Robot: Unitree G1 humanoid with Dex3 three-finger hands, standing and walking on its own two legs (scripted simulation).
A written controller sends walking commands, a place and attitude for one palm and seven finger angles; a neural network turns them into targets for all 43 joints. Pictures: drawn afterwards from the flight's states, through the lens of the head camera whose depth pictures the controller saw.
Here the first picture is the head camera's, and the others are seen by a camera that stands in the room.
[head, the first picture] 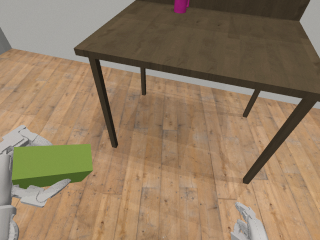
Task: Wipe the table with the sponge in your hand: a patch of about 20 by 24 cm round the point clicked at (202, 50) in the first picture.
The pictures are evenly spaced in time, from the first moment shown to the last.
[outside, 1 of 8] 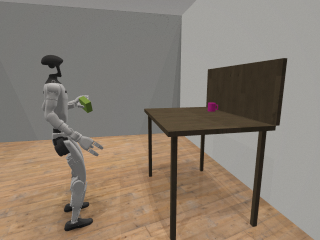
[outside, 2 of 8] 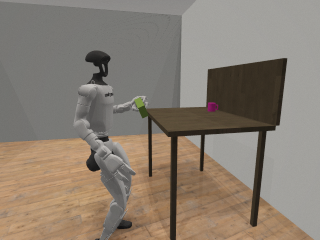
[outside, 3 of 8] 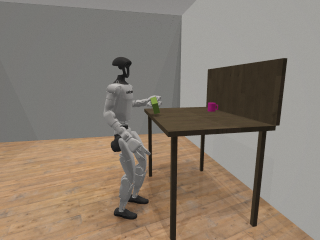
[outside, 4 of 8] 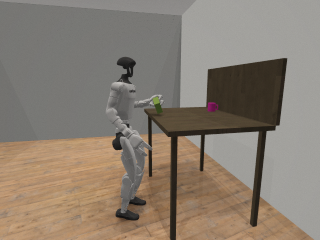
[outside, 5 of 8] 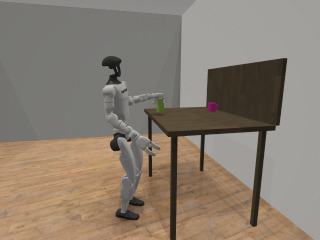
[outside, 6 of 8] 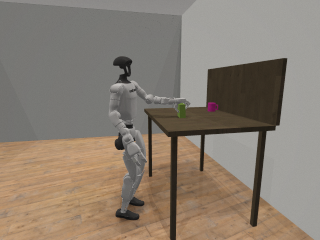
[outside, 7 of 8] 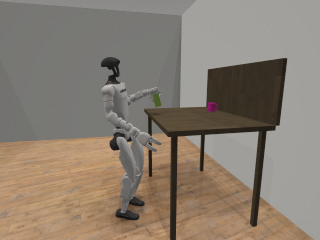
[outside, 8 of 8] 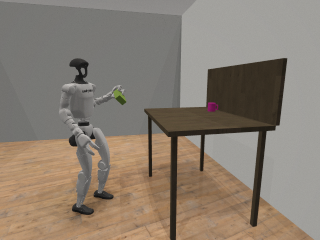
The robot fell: no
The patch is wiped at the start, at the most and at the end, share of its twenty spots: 0.00 1.00 1.00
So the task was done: no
